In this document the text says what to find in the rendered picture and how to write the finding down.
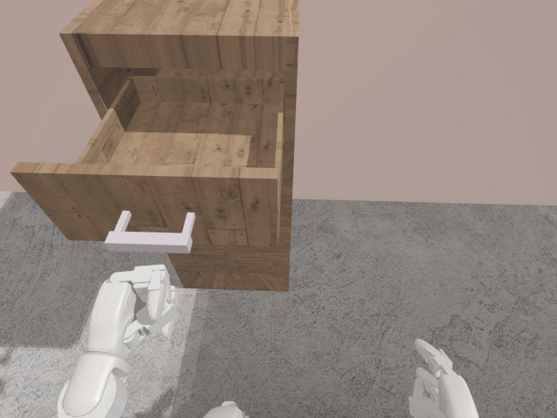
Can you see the handle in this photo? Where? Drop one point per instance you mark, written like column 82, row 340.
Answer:
column 122, row 241

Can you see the robot right hand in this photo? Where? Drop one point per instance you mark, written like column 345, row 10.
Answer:
column 449, row 395

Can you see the robot left hand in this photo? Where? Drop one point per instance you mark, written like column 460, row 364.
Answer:
column 144, row 293

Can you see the drawer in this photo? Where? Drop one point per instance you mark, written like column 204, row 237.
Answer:
column 168, row 146

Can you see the cabinet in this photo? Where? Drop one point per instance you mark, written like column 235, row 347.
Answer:
column 111, row 40

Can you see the robot left forearm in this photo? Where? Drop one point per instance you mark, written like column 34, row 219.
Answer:
column 96, row 389

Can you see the robot left shin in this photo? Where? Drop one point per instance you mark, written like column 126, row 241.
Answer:
column 230, row 403

